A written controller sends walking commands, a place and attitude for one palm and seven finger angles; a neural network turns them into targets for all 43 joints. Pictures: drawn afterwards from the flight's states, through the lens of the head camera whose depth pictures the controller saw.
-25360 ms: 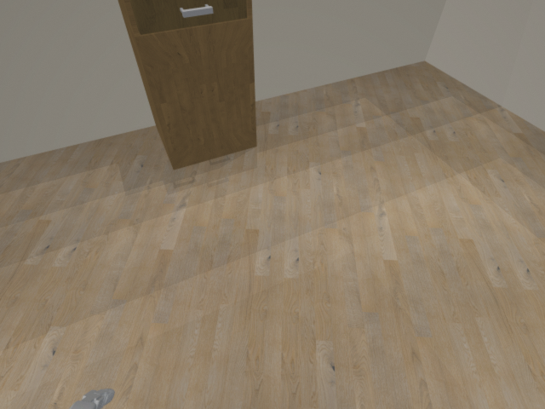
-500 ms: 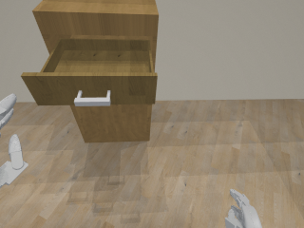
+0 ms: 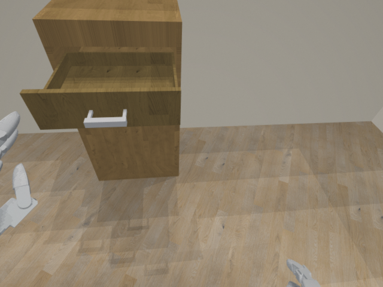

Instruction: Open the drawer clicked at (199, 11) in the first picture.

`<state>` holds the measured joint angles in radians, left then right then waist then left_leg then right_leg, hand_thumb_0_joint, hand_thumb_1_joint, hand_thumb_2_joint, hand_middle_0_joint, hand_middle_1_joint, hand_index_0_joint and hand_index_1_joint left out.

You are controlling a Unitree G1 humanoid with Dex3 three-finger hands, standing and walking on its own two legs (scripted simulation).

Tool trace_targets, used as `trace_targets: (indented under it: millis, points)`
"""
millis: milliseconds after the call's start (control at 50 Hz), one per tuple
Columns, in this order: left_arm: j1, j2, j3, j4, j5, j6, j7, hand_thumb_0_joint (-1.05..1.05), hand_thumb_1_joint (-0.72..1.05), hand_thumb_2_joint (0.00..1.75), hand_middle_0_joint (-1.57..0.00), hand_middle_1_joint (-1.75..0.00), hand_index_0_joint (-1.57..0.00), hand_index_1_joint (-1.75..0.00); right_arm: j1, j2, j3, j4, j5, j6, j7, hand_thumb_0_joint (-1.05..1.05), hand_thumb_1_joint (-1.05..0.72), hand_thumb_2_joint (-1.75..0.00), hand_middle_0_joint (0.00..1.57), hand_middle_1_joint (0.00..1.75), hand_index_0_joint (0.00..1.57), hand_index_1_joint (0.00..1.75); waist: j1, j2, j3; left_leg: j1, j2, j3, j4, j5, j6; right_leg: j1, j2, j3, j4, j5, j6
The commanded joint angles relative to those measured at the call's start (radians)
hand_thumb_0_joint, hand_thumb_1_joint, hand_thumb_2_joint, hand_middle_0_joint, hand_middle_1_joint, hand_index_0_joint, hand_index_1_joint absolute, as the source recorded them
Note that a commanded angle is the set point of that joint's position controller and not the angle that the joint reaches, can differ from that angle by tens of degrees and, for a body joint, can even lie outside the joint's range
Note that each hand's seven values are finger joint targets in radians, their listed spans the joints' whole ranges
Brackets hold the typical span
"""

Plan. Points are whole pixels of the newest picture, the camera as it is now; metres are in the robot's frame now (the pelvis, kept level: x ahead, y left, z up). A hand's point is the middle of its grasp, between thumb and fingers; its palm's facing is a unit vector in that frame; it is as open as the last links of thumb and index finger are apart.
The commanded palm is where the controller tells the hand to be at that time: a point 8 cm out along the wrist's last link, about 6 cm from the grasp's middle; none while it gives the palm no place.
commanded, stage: stop stepping back and stand still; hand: left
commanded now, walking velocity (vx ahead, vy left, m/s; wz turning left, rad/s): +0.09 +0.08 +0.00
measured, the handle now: (107, 117) +0.58 +0.27 +0.01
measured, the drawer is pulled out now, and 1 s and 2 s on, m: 0.29 0.29 0.29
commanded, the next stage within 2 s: let the arm hang, fingers relaxed in 0.04 s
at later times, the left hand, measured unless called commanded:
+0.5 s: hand out of the picture +0.04 +0.20 -0.18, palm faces +0.09 -0.98 -0.19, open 7.0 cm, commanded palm none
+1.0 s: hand out of the picture +0.04 +0.25 -0.16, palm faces +0.05 -0.95 -0.29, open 7.4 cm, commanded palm none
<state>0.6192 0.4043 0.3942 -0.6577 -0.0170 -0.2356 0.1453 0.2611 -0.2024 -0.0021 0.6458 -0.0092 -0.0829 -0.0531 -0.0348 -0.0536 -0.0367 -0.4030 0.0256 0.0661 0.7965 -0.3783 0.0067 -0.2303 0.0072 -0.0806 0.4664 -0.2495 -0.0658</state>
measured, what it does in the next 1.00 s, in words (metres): steps on the spot: left foot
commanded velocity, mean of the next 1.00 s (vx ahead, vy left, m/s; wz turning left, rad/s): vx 0.00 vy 0.00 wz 0.00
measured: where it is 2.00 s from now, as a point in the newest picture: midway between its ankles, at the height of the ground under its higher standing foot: outside the picture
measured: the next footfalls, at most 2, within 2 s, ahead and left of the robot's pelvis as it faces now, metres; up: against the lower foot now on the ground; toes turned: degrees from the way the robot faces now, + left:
left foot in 0.08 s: +0.07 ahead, +0.13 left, +0.00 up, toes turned +4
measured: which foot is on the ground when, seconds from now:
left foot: up 0.00-0.06, down 0.08-1.00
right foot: down 0.00-1.00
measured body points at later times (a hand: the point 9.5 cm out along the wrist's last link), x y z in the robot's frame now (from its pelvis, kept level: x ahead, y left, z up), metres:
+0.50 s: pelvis +0.01 +0.01 -0.01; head +0.05 +0.03 +0.43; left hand +0.04 +0.25 -0.16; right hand +0.09 -0.22 -0.16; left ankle +0.03 +0.12 -0.74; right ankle +0.01 -0.09 -0.74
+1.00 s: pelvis +0.02 +0.03 +0.01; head +0.02 +0.02 +0.45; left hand +0.04 +0.30 -0.14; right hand +0.08 -0.21 -0.15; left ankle +0.03 +0.12 -0.74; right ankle +0.01 -0.09 -0.74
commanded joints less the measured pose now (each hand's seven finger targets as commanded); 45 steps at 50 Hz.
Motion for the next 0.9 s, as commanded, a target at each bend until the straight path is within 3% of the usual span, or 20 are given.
trace_targets:
  millis: [0,20,60,80,100,120,140,180,200,240,260,280,300,320,360,420,460,500,640,880]
  points:
    - [-0.028,0.15,0.139,-0.129,-0.02,-0.051,0.038,0.0,0.9,0.9,-0.2,-0.3,-0.2,-0.3,-0.1,-0.098,-0.029,-0.159,0.0,-0.075,-0.029,0.0,-0.9,-0.9,0.2,0.3,0.2,0.3,0.009,0.008,0.006,0.135,-0.002,0.037,-0.267,0.085,0.01,-0.073,-0.224,0.205,-0.208,-0.215,-0.064]
    - [-0.031,0.139,0.126,-0.125,-0.023,-0.052,0.038,0.0,0.9,0.9,-0.2,-0.3,-0.2,-0.3,-0.098,-0.106,-0.034,-0.158,0.003,-0.083,-0.035,0.0,-0.9,-0.9,0.2,0.3,0.2,0.3,0.008,0.032,0.014,0.172,0.001,0.021,-0.332,0.093,0.016,-0.074,-0.197,0.184,-0.17,-0.186,-0.039]
    - [-0.049,0.138,0.119,-0.135,-0.026,-0.054,0.037,0.0,0.9,0.9,-0.2,-0.3,-0.2,-0.3,-0.095,-0.141,-0.047,-0.177,0.002,-0.093,-0.038,0.0,-0.9,-0.9,0.2,0.3,0.2,0.3,0.016,0.142,0.025,0.162,0.092,-0.121,-0.444,0.073,0.061,-0.053,-0.11,0.136,-0.039,-0.105,0.024]
    - [-0.058,0.14,0.121,-0.146,-0.025,-0.056,0.037,0.0,0.9,0.9,-0.2,-0.3,-0.2,-0.3,-0.104,-0.154,-0.052,-0.187,0.007,-0.096,-0.036,0.0,-0.9,-0.9,0.2,0.3,0.2,0.3,0.022,0.191,0.019,0.161,0.144,-0.194,-0.44,0.152,0.083,-0.055,-0.061,0.103,0.02,-0.031,0.049]
    - [-0.073,0.148,0.124,-0.159,-0.024,-0.055,0.037,0.0,0.9,0.9,-0.2,-0.3,-0.2,-0.3,-0.111,-0.16,-0.055,-0.192,0.015,-0.1,-0.032,0.0,-0.9,-0.9,0.2,0.3,0.2,0.3,0.027,0.167,-0.007,0.152,0.165,-0.21,-0.409,0.264,0.084,-0.02,-0.043,0.077,0.049,0.049,0.063]
    - [-0.132,-0.055,-0.308,0.676,0.084,0.096,-0.099,0.0,0.9,0.9,-0.2,-0.3,-0.2,-0.3,-0.108,-0.279,-0.103,0.057,0.007,-0.151,0.048,0.0,-0.9,-0.9,0.2,0.3,0.2,0.3,-0.044,0.212,0.011,0.184,0.183,-0.186,-0.306,0.45,0.08,-0.211,-0.076,-0.002,0.261,0.049,0.067]
    - [-0.194,-0.051,-0.267,0.702,0.073,0.216,-0.13,0.0,0.9,0.9,-0.2,-0.3,-0.2,-0.3,-0.032,-0.256,-0.1,0.05,0.002,-0.047,0.067,0.0,-0.9,-0.9,0.2,0.3,0.2,0.3,-0.022,0.238,-0.006,0.153,0.209,-0.253,-0.363,0.61,0.129,-0.216,-0.056,0.045,0.319,-0.175,0.08]
    - [-0.238,-0.119,-0.297,0.715,0.065,0.258,-0.126,0.0,0.9,0.9,-0.2,-0.3,-0.2,-0.3,-0.006,-0.209,-0.08,0.031,-0.02,-0.004,0.051,0.0,-0.9,-0.9,0.2,0.3,0.2,0.3,-0.035,0.144,-0.017,0.165,0.258,-0.318,-0.367,0.74,0.189,-0.273,-0.017,0.08,0.475,-0.329,0.087]
    - [-0.259,-0.111,-0.302,0.77,0.059,0.253,-0.128,0.0,0.9,0.9,-0.2,-0.3,-0.2,-0.3,-0.009,-0.205,-0.068,0.023,-0.03,0.005,0.047,0.0,-0.9,-0.9,0.2,0.3,0.2,0.3,-0.017,0.084,-0.03,0.172,0.259,-0.337,-0.356,0.743,0.203,-0.258,-0.024,0.097,0.458,-0.337,0.082]
    - [-0.252,-0.081,-0.307,0.904,0.058,0.238,-0.132,0.0,0.9,0.9,-0.2,-0.3,-0.2,-0.3,-0.056,-0.203,-0.05,0.022,-0.033,0.026,0.044,0.0,-0.9,-0.9,0.2,0.3,0.2,0.3,0.039,-0.036,-0.077,0.186,0.207,-0.255,-0.287,0.749,0.155,-0.094,-0.032,0.089,0.218,-0.208,0.071]
    - [-0.209,-0.051,-0.3,0.99,0.06,0.234,-0.132,0.0,0.9,0.9,-0.2,-0.3,-0.2,-0.3,-0.098,-0.193,-0.042,0.023,-0.02,0.034,0.041,0.0,-0.9,-0.9,0.2,0.3,0.2,0.3,0.081,-0.114,-0.116,0.093,0.123,-0.178,-0.21,0.556,0.092,0.087,-0.061,0.125,0.054,0.088,0.067]
    - [-0.202,0.024,-0.291,1.058,0.064,0.232,-0.126,0.0,0.9,0.9,-0.2,-0.3,-0.2,-0.3,-0.123,-0.143,-0.039,0.014,-0.002,0.044,0.041,0.0,-0.9,-0.9,0.2,0.3,0.2,0.3,0.089,-0.25,-0.092,-0.044,-0.01,-0.089,-0.121,0.196,0.015,0.164,-0.216,0.358,-0.071,0.298,0.026]
    - [-0.235,0.082,-0.289,1.126,0.06,0.227,-0.131,0.0,0.9,0.9,-0.2,-0.3,-0.2,-0.3,-0.124,-0.153,-0.044,0.027,-0.009,0.057,0.044,0.0,-0.9,-0.9,0.2,0.3,0.2,0.3,0.076,-0.248,-0.018,-0.092,-0.052,-0.075,-0.057,-0.118,-0.01,0.133,-0.318,0.462,-0.104,0.395,-0.049]
    - [-0.279,0.109,-0.299,1.167,0.057,0.229,-0.136,0.0,0.9,0.9,-0.2,-0.3,-0.2,-0.3,-0.079,-0.174,-0.05,0.048,-0.007,0.068,0.048,0.0,-0.9,-0.9,0.2,0.3,0.2,0.3,0.049,-0.107,-0.022,-0.032,-0.037,-0.075,-0.024,-0.182,-0.007,0.086,-0.35,0.433,-0.103,0.315,-0.112]
    - [-0.374,0.052,-0.314,1.255,0.05,0.23,-0.132,0.0,0.9,0.9,-0.2,-0.3,-0.2,-0.3,-0.08,-0.149,-0.049,0.106,-0.01,0.087,0.045,0.0,-0.9,-0.9,0.2,0.3,0.2,0.3,0.02,-0.081,0.06,0.022,-0.027,-0.079,-0.038,-0.073,-0.004,-0.005,-0.244,0.375,-0.105,0.234,-0.11]
    - [-0.386,0.013,-0.332,1.376,0.035,0.223,-0.127,0.0,0.9,0.9,-0.2,-0.3,-0.2,-0.3,-0.022,-0.117,-0.036,0.175,-0.001,0.084,0.041,0.0,-0.9,-0.9,0.2,0.3,0.2,0.3,-0.002,0.001,0.038,0.188,0.006,-0.099,-0.271,0.258,-0.002,-0.005,-0.172,0.264,-0.048,0.332,-0.043]
    - [-0.336,-0.07,-0.331,1.437,0.03,0.223,-0.121,0.0,0.9,0.9,-0.2,-0.3,-0.2,-0.3,-0.027,-0.128,-0.033,0.214,-0.012,0.07,0.028,0.0,-0.9,-0.9,0.2,0.3,0.2,0.3,0.029,0.162,-0.011,0.246,0.082,-0.169,-0.325,0.483,0.032,0.024,-0.089,0.184,-0.01,0.268,0.018]
    - [-0.338,-0.068,-0.345,1.512,0.029,0.236,-0.118,0.0,0.9,0.9,-0.2,-0.3,-0.2,-0.3,-0.038,-0.116,-0.026,0.255,-0.009,0.075,0.029,0.0,-0.9,-0.9,0.2,0.3,0.2,0.3,0.033,0.254,-0.001,0.201,0.084,-0.189,-0.397,0.346,0.043,0.068,-0.075,0.162,-0.043,0.1,0.025]
    - [-0.337,-0.058,-0.359,1.667,0.03,0.232,-0.123,0.0,0.9,0.9,-0.2,-0.3,-0.2,-0.3,-0.02,-0.143,-0.031,0.342,-0.004,0.075,0.02,0.0,-0.9,-0.9,0.2,0.3,0.2,0.3,0.032,0.103,0.02,0.234,0.096,-0.204,-0.491,0.213,0.042,0.087,-0.078,0.139,-0.12,0.055,0.026]
    - [-0.387,-0.019,-0.362,1.75,0.033,0.222,-0.117,0.0,0.9,0.9,-0.2,-0.3,-0.2,-0.3,-0.044,-0.172,-0.031,0.423,-0.004,0.07,0.025,0.0,-0.9,-0.9,0.2,0.3,0.2,0.3,0.027,0.036,0.1,0.256,0.082,-0.169,-0.534,0.23,0.029,0.051,-0.104,0.155,-0.17,0.056,0.032]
